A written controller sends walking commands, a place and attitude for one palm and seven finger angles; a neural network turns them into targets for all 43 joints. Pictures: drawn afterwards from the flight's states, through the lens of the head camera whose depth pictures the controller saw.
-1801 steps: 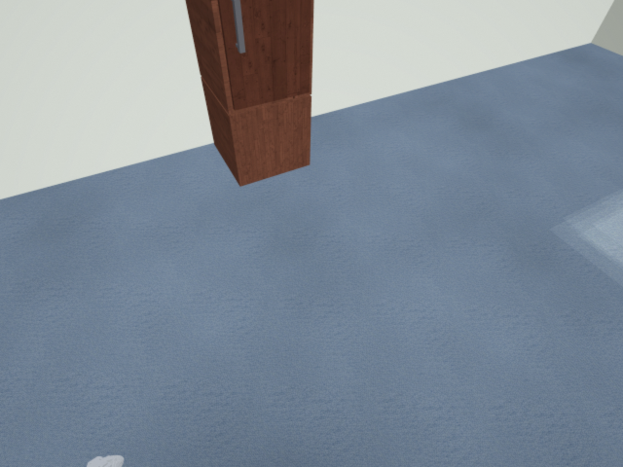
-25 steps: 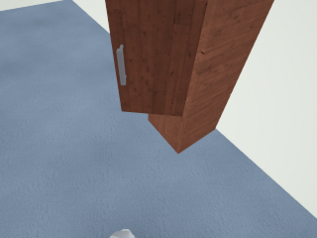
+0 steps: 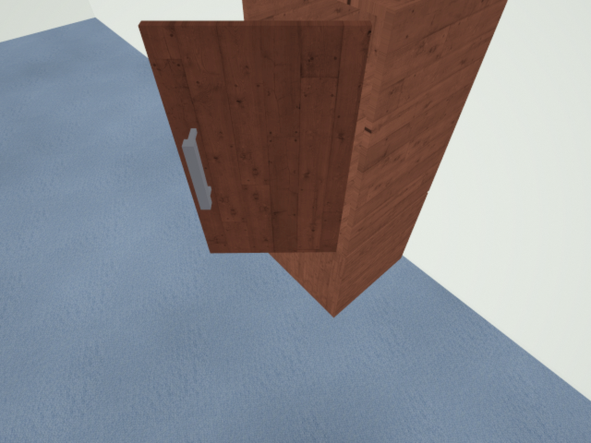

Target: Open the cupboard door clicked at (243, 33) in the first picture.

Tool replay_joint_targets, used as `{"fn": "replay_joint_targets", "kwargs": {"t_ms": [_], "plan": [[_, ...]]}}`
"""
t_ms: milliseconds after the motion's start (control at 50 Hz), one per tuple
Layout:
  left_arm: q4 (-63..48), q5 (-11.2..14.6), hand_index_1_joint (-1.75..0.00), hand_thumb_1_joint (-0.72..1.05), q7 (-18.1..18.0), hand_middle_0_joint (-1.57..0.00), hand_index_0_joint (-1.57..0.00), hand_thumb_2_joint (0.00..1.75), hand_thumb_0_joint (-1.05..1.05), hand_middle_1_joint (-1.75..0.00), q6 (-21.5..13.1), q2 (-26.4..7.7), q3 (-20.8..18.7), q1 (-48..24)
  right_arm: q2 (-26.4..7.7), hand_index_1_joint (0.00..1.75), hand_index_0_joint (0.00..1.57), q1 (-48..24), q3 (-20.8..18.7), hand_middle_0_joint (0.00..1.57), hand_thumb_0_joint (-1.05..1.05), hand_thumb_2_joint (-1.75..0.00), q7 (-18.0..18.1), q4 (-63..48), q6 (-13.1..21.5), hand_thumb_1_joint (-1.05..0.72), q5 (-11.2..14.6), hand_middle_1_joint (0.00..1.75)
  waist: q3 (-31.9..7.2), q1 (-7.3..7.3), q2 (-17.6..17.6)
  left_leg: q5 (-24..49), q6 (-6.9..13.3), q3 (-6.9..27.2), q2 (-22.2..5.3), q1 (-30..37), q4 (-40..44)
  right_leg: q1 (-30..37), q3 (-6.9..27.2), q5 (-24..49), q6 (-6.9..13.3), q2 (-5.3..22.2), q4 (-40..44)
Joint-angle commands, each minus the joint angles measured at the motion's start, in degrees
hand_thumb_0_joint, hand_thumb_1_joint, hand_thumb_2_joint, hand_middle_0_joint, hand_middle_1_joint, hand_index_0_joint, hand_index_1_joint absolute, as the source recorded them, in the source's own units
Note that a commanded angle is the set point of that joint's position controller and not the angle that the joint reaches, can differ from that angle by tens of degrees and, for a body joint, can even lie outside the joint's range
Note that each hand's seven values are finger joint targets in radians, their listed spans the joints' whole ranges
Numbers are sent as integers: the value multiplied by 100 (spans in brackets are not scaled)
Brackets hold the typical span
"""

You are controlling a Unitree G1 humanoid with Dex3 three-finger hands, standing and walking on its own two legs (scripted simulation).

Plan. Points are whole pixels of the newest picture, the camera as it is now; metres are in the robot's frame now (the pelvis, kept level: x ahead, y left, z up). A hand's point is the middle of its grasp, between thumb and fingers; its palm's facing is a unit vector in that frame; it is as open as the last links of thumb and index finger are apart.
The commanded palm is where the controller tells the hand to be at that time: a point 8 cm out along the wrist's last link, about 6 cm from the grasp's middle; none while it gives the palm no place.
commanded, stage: come to a stop and stand still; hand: left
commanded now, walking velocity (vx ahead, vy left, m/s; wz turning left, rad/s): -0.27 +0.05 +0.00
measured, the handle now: (199, 170) +0.60 +0.22 -0.01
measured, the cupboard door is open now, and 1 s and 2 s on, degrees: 49 49 49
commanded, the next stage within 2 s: look again from close up in 1.10 s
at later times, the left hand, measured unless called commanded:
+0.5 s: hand out of the picture +0.03 +0.16 -0.17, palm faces +0.07 -0.98 -0.21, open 7.4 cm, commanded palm none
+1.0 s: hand out of the picture -0.02 +0.18 -0.16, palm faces +0.04 -0.97 -0.23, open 7.4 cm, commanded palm none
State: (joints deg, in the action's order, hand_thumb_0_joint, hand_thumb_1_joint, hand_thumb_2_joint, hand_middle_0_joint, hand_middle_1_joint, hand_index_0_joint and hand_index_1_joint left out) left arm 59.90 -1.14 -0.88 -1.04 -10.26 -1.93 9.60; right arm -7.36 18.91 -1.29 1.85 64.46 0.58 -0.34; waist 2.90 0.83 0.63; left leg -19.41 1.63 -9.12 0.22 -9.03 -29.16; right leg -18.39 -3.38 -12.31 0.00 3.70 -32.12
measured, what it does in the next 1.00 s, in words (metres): stands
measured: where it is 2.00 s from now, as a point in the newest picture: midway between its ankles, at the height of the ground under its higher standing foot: outside the picture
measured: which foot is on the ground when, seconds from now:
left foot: down 0.00-1.00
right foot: down 0.00-1.00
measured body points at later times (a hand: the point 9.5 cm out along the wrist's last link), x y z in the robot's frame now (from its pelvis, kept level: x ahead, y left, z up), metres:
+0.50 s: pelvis +0.00 -0.02 +0.00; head +0.02 -0.02 +0.45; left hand +0.03 +0.21 -0.15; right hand +0.04 -0.26 -0.15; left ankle -0.04 +0.09 -0.73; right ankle +0.01 -0.12 -0.73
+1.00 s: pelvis -0.02 +0.00 +0.01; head -0.01 -0.03 +0.45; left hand -0.02 +0.23 -0.14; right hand -0.02 -0.21 -0.17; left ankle -0.04 +0.09 -0.73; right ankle +0.01 -0.12 -0.73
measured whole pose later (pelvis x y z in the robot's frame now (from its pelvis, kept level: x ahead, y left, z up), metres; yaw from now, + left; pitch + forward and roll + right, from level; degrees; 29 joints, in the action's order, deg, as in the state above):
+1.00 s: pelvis -0.02 +0.00 +0.01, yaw +1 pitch -1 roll +1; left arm 63.5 -0.8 -1.4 -0.6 -8.1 0.6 16.5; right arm -8.8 19.2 0.7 1.3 60.4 1.1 -0.8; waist 1.1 0.0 -2.8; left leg -17.0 2.2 -6.5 0.8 -8.5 -26.4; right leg -14.5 -1.9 -13.8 -0.2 2.2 -29.4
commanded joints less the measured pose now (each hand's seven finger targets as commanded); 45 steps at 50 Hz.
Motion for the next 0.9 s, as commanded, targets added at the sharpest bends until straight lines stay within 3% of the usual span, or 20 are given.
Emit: {"fn": "replay_joint_targets", "kwargs": {"t_ms": [0, 100, 160, 200, 240, 280, 300, 320, 340, 360, 420, 460, 500, 660, 680, 700, 720, 760, 820, 880], "plan": [[-82, 74, -30, 90, -146, -20, -20, 90, 0, -30, 41, -844, -97, 518, -510, 30, 20, 557, -130, 20, 0, -90, 9, -125, -127, -90, 38, 30, -757, -14, 1312, 595, -288, 439, -314, -347, -122, 1135, 855, 4177, 765, 1206, 442], [-241, 76, -30, 90, -188, -20, -20, 90, 0, -30, 167, -777, -168, 323, -615, 30, 20, 455, -211, 20, 0, -90, 57, -167, -184, -90, -1, 30, -808, -59, 91, 2744, -226, 587, -624, 32, -49, 840, 514, 3769, 546, 853, -107], [-483, 58, -30, 90, -164, -20, -20, 90, 0, -30, 268, -449, -131, -22, -824, 30, 20, 324, -261, 20, 0, -90, 100, -338, -186, -90, -77, 30, -405, -24, -809, 4431, 314, 1199, -1456, 71, 616, 189, -70, 400, 89, 27, -829], [-543, 43, -30, 90, -144, -20, -20, 90, 0, -30, 352, -350, -158, -97, -903, 30, 20, 89, -273, 20, 0, -90, 127, -430, -160, -90, -133, 30, -63, -42, -1041, 4294, 745, 1384, -1751, -180, 804, -175, 155, -1490, 75, -154, -1522], [-505, 43, -30, 90, -124, -20, -20, 90, 0, -30, 341, -280, -165, 43, -920, 30, 20, -243, -255, 20, 0, -90, 120, -527, -145, -90, -154, 30, 20, -173, -1016, 4218, 778, 1253, -1651, -156, 623, -83, 209, -1343, 104, -151, -1254], [-376, 22, -30, 90, -95, -20, -20, 90, 0, -30, 249, -316, -158, 407, -960, 30, 20, -349, -279, 20, 0, -90, 105, -556, -126, -90, -104, 30, -204, -297, -617, 3757, 440, 1017, -1316, 45, 169, 435, 162, -15, 100, -115, -42], [-320, 14, -30, 90, -108, -20, -20, 90, 0, -30, 187, -470, -170, 550, -911, 30, 20, -293, -282, 20, 0, -90, 91, -582, -136, -90, -63, 30, -303, -251, -199, 2861, 149, 802, -942, -72, -131, 745, 565, 1548, 188, 107, 435], [-291, -1, -30, 90, -125, -20, -20, 90, 0, -30, 138, -727, -172, 511, -761, 30, 20, -129, -296, 20, 0, -90, 59, -598, -160, -90, -2, 30, -327, -86, 274, 1259, -130, 507, -531, -420, -377, 855, 1277, 2356, 471, 822, 637], [-268, 21, -30, 90, -114, -20, -20, 90, 0, -30, 102, -887, -140, 408, -569, 30, 20, 0, -259, 20, 0, -90, 16, -553, -215, -90, 41, 30, -357, 35, 729, -129, -265, 404, -196, -330, -489, 633, 1612, 2271, 781, 1313, 1060], [-230, 23, -30, 90, -130, -20, -20, 90, 0, -30, 73, -793, -128, 330, -444, 30, 20, -39, -227, 20, 0, -90, 12, -515, -275, -90, 10, 30, -331, 53, 1227, -614, -280, 495, -159, -160, -634, 421, 1696, 2047, 923, 1262, 1324], [-167, 45, -30, 90, -137, -20, -20, 90, 0, -30, 23, -696, -87, 125, -475, 30, 20, 1, -167, 20, 0, -90, 4, -356, -197, -90, 8, 30, -307, 142, 851, 147, -231, 697, -282, 20, 73, 572, 1291, 2484, 772, 941, 1043], [-124, 79, -30, 90, -122, -20, -20, 90, 0, -30, 18, -541, -45, 192, -560, 30, 20, 37, -138, 20, 0, -90, 18, -239, -107, -90, -19, 30, -518, 76, 147, 1477, -144, 819, -603, 485, 536, 582, 860, 1864, 385, 458, 915], [-57, 78, -30, 90, -111, -20, -20, 90, 0, -30, 76, -534, -26, 256, -667, 30, 20, -225, -113, 20, 0, -90, 16, -249, -74, -90, -30, 30, -252, -32, -300, 1461, -82, 936, -762, 159, 765, 679, 717, 1189, 231, 259, 961], [235, 66, -30, 90, -84, -20, -20, 90, 0, -30, 76, -394, 63, 577, -617, 30, 20, -99, -13, 20, 0, -90, 24, -100, -50, -90, -48, 30, 198, -81, -46, 526, -72, 904, -671, -132, 1212, 740, 716, 196, 203, 197, 1453], [399, -3, -30, 90, -335, -20, -20, 90, 0, -30, -70, -553, 112, 1286, -919, 30, 20, -737, -44, 20, 0, -90, -44, -549, 68, -90, 14, 30, 291, -323, -382, 1069, -195, 613, -722, -405, 47, 609, 942, 2679, 64, 602, 968], [157, 29, -30, 90, -303, -20, -20, 90, 0, -30, -150, -817, 74, 1040, -534, 30, 20, -299, -6, 20, 0, -90, -54, -679, 27, -90, -5, 30, -338, 17, -513, 211, -191, 761, -442, -328, 208, 879, 1242, 2102, 339, 794, 924], [60, 39, -30, 90, -251, -20, -20, 90, 0, -30, -157, -787, 98, 827, -556, 30, 20, -61, 3, 20, 0, -90, -68, -644, 53, -90, -3, 30, -471, 82, -521, 271, -156, 851, -512, -202, 467, 651, 1069, 823, 440, 619, 885], [1, 26, -30, 90, -172, -20, -20, 90, 0, -30, -93, -608, 126, 720, -604, 30, 20, 99, 32, 20, 0, -90, -75, -707, 114, -90, -63, 30, -227, 36, -845, 708, 19, 993, -725, -338, 704, 455, 628, 69, 345, 231, 716], [62, 37, -30, 90, -123, -20, -20, 90, 0, -30, -45, -399, 172, 818, -722, 30, 20, 112, 58, 20, 0, -90, -43, -788, 131, -90, -58, 30, 61, -34, -179, 591, 112, 1122, -776, -619, 945, 539, 508, 44, 271, 108, 655], [100, 45, -30, 90, -99, -20, -20, 90, 0, -30, -32, -377, 172, 829, -735, 30, 20, 165, 84, 20, 0, -90, -39, -739, 149, -90, -70, 30, 259, -77, -220, 399, 130, 1158, -735, -733, 1169, 535, 532, 35, 256, 99, 634]]}}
